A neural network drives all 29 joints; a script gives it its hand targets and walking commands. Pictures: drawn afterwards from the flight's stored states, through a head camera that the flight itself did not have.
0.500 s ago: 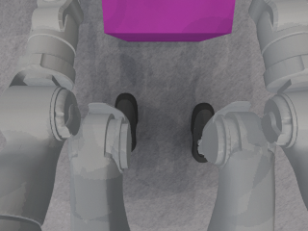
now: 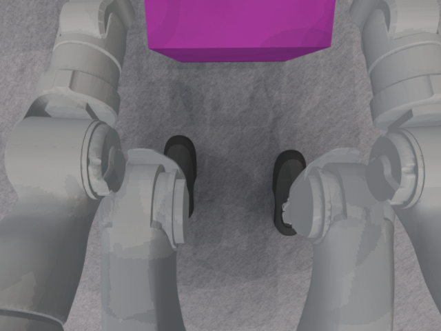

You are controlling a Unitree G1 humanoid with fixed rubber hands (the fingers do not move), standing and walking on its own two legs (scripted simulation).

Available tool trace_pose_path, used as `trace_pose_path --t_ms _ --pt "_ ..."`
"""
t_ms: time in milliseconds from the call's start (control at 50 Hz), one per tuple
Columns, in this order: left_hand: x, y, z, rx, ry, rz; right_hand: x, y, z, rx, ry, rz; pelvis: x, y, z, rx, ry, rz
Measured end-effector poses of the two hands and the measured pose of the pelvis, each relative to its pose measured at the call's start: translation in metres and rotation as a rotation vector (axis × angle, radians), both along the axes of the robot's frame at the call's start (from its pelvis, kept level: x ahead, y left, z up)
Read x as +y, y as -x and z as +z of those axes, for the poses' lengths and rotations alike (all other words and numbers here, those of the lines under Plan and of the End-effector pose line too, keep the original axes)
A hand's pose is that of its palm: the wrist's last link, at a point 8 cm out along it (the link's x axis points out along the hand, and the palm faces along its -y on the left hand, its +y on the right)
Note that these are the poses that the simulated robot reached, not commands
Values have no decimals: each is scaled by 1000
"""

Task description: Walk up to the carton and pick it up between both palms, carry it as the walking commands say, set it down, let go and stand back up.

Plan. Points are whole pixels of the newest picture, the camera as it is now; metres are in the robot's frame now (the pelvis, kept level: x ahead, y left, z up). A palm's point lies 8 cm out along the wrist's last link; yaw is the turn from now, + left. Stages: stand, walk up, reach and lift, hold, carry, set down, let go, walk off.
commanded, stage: reach and lift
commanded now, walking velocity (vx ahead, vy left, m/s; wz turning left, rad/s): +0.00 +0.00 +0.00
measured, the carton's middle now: out of the picture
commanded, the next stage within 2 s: none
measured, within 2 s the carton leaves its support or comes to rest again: leaves its support in 0.44 s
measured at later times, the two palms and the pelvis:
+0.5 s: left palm out of the picture +0.56 +0.18 -0.16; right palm out of the picture +0.57 -0.13 -0.15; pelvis +0.00 +0.00 +0.00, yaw +0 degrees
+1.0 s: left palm out of the picture +0.56 +0.19 -0.09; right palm out of the picture +0.57 -0.11 -0.09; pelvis -0.01 +0.01 +0.02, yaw -1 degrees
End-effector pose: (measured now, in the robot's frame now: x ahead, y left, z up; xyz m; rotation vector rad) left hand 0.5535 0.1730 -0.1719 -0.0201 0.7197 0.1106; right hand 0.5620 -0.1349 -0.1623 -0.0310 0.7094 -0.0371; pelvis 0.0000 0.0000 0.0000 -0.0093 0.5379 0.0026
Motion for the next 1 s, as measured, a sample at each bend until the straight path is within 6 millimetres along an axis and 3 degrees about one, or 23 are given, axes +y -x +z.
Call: trace_pose_path --t_ms 300,480,820,1000 --pt "1 -2 1 19 14 -5 0 -1 0 5 0 -5 1 0 -4 -8 3 -2" --pt "4 -10 13 4 -13 11 7 -5 6 5 21 -18 2 1 -4 -19 5 -2" --pt "11 -7 53 -20 -61 23 20 -4 50 -7 52 -49 6 8 2 -85 15 -2" --pt "12 -5 79 -25 -83 8 22 -3 76 -10 44 -57 8 10 16 -104 21 0"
